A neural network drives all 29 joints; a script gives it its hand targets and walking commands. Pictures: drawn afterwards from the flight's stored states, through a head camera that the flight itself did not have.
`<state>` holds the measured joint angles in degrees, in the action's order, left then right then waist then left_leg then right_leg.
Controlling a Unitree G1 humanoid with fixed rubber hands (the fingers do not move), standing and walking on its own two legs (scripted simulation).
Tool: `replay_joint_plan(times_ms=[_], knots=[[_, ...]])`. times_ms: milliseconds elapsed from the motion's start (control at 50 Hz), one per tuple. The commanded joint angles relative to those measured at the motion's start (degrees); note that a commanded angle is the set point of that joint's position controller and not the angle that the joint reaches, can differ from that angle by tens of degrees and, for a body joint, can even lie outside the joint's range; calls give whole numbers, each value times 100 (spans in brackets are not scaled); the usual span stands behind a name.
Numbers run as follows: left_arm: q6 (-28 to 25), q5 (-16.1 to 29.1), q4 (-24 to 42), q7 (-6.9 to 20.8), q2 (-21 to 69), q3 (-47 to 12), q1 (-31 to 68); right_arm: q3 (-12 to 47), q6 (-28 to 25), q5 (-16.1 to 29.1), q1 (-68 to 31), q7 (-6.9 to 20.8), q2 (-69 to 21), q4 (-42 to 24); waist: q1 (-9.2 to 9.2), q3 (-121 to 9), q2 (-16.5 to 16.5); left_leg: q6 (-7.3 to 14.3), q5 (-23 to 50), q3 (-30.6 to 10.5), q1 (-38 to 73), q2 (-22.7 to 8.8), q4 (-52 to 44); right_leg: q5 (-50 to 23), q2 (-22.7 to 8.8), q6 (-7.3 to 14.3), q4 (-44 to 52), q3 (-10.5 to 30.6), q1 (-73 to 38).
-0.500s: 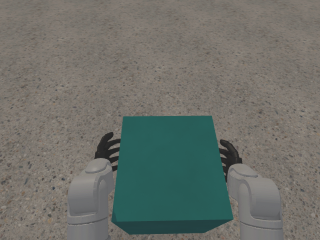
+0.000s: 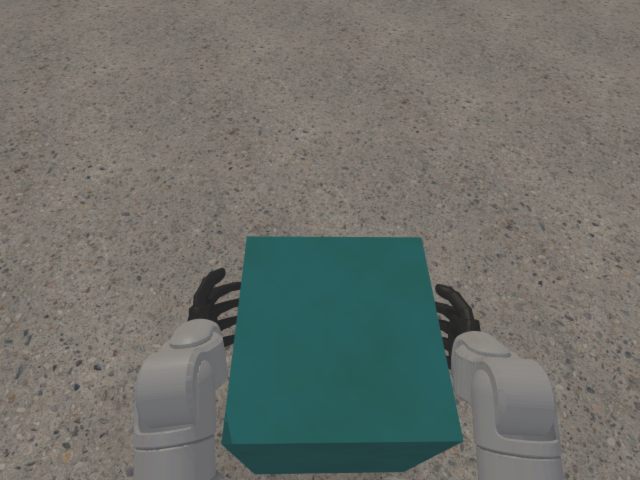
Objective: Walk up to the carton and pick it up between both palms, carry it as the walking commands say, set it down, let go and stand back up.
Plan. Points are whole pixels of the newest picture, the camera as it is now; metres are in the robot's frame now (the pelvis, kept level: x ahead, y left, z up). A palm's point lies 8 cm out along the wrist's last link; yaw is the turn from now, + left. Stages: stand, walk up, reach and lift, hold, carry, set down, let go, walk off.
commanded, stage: carry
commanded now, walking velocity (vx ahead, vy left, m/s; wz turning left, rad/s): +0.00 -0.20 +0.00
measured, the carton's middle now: (332, 364) +0.26 +0.01 +0.00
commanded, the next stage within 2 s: none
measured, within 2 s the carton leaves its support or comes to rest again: neither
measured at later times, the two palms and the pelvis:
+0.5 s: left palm (298, 360) +0.23 +0.05 +0.08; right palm (575, 367) +0.22 -0.24 +0.08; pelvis -0.03 -0.11 +0.00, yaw +2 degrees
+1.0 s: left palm (477, 403) +0.19 -0.13 +0.08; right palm out of the picture +0.16 -0.42 +0.07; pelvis -0.09 -0.26 +0.00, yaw +2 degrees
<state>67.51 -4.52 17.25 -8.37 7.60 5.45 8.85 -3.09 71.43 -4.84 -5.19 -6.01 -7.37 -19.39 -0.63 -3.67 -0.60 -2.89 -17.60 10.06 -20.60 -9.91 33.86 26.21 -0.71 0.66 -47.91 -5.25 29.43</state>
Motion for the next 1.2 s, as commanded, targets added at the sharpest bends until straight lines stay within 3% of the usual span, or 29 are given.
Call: replay_joint_plan(times_ms=[0,60,80,100,120,140,200,320,360,380,400,420,460,500,520,620,700,740,780,800,860,920,1000,1040,1080,1100,1120,1140,1180], knots=[[-24,2517,900,1726,5641,-4305,2658,3971,-456,2185,-3269,1437,-5208,-1350,223,-1972,1346,775,3975,-684,1636,-1137,-505,-559,68,-202,1090,-229,-384],[33,2355,607,1725,5550,-4125,2322,3992,-397,2105,-3054,1405,-5095,-1320,183,-2141,619,268,2584,-245,1075,-523,243,-2155,-5,-113,2646,-329,-1782],[60,2279,374,1782,5541,-4037,2018,4027,-377,2109,-3126,1387,-5094,-1340,153,-2330,-113,103,1462,-220,316,-208,701,-3500,-542,38,2664,251,-2636],[15,2217,420,1778,5283,-3961,1836,4110,-376,2092,-2880,1386,-5041,-1153,65,-2128,-1267,-135,-1173,26,-1035,289,1692,-6110,-1496,524,2429,1262,-3412],[5,2173,285,1742,5433,-3901,1917,4275,-376,2263,-3386,1406,-5166,-1369,41,-2223,-1742,-98,-2228,-123,-1470,432,2307,-7400,-1775,889,2077,1292,-3458],[-3,2131,234,1682,5448,-3869,1817,4270,-333,2414,-3399,1460,-5228,-1400,26,-2282,-1452,-89,-2235,-320,-1417,345,2184,-7212,-1597,1130,1906,1085,-3337],[-10,2056,467,1655,5452,-3830,1650,4370,-384,2562,-3147,1486,-5280,-1264,36,-2382,-623,30,-2009,-268,-1601,424,2281,-6614,-1473,1099,1815,848,-3550],[22,2015,832,1630,5519,-3962,2168,4207,-324,2541,-3369,1524,-5302,-1261,20,-2200,-620,363,-744,-102,-275,641,1197,-3023,-1296,1067,2518,659,-1977],[122,1978,449,1626,5531,-3976,2159,4054,-286,2465,-3401,1533,-5195,-1141,142,-2078,-358,439,444,21,524,535,-553,-2336,-976,898,2229,295,-1534],[161,1829,131,1602,5573,-3929,1819,3956,-261,2414,-3230,1563,-5036,-1055,207,-1954,240,529,721,-664,1285,-30,-1154,-1516,-805,615,1904,266,-731],[182,1902,221,1595,5502,-3974,1977,3860,-246,2392,-2987,1586,-5052,-803,215,-1819,1548,886,1434,-2504,1989,-1538,-1645,-702,-327,214,838,-51,405],[184,1939,310,1580,5443,-4096,2151,3773,-243,2379,-2700,1636,-5101,-454,120,-1586,2273,1396,1848,-3293,1709,-2436,-1722,250,-81,38,-381,87,1042],[192,2117,334,1627,5638,-4167,2477,3785,-242,2406,-3286,1674,-5095,-801,216,-1283,796,1561,814,-2192,1026,-1935,-1743,-207,-322,28,-1589,735,1022],[181,2381,383,1679,5721,-4191,2947,3751,-261,2363,-3574,1616,-5174,-863,149,-1165,173,1010,164,-1671,1023,-1307,-1712,-931,-374,-100,-1292,660,1067],[206,2435,322,1707,5949,-4268,2900,3743,-286,2380,-3626,1578,-5206,-971,106,-1210,517,834,512,-1201,1016,-1025,-1579,-912,-290,-238,-883,452,866],[192,2434,342,1735,5690,-4153,2472,3798,-280,2283,-3443,1478,-5111,-1114,187,-1456,1101,942,1288,-916,772,-977,-1365,-502,-177,-460,256,-69,0],[238,2293,200,1688,5418,-4043,2242,3635,-184,2019,-2770,1471,-4948,-507,136,-1797,1604,462,1953,-517,910,-741,-658,-1222,0,-377,2077,-278,-979],[232,2245,113,1721,5576,-4090,2325,3660,-180,1972,-2896,1484,-5113,-510,126,-2032,662,44,1645,-277,259,-309,135,-2143,-424,-160,2918,269,-2073],[213,2147,5,1779,5477,-3950,2065,3981,-209,2142,-3205,1510,-5251,-716,55,-1650,-1530,-237,-1697,-65,-1679,434,2050,-4719,-1835,458,2704,1714,-2638],[147,2140,-32,1760,5671,-3865,2191,4119,-214,2255,-3657,1518,-5367,-1022,11,-1910,-1722,-61,-1842,-325,-1537,394,2299,-4803,-1758,898,2457,1330,-2396],[29,2077,236,1759,5695,-3748,2241,4385,-329,2582,-4024,1501,-5514,-1209,66,-1963,-1338,22,-1549,-584,-1509,406,2804,-4185,-1265,811,2268,589,-2547],[-33,1978,471,1697,5632,-3695,1940,4484,-383,2758,-4285,1442,-5434,-1823,28,-2200,-944,154,-1214,-340,-1442,583,2665,-3116,-1421,817,2498,979,-2526],[13,1743,465,1565,5372,-3651,1644,4210,-237,2583,-3234,1445,-5316,-1023,-1,-2328,-987,314,-853,-191,-372,751,1304,-1655,-1372,936,2955,1121,-2011],[60,1829,591,1534,5434,-3857,2200,4048,-192,2541,-3181,1506,-5351,-690,73,-2276,-354,415,-236,-145,322,769,-332,-2210,-1178,847,2610,793,-1998],[93,1823,420,1565,5397,-4006,2004,3982,-273,2458,-3124,1546,-5205,-901,187,-2217,578,535,638,-1143,1803,-216,-1417,-2271,-827,471,1990,599,-787],[114,1869,446,1585,5474,-4086,2146,3846,-310,2391,-3028,1577,-5070,-870,123,-1994,2055,913,2080,-2821,2315,-1810,-1504,-1076,-368,80,1141,185,428],[111,1998,474,1596,5500,-4206,2306,3820,-295,2379,-2951,1598,-5336,-636,54,-1671,2009,1355,3767,-2917,2216,-2206,-1147,-56,-142,-32,113,294,915],[115,1982,252,1608,5614,-4100,2300,3868,-319,2368,-3232,1618,-5251,-813,145,-1728,1124,1564,4206,-2021,2186,-1915,-912,-282,-335,-20,-480,695,857],[110,2209,306,1680,5753,-4205,2714,3773,-255,2429,-3637,1603,-5413,-776,112,-1437,661,1167,3555,-1429,1849,-1337,-1014,-595,-229,-106,-989,613,1016]])
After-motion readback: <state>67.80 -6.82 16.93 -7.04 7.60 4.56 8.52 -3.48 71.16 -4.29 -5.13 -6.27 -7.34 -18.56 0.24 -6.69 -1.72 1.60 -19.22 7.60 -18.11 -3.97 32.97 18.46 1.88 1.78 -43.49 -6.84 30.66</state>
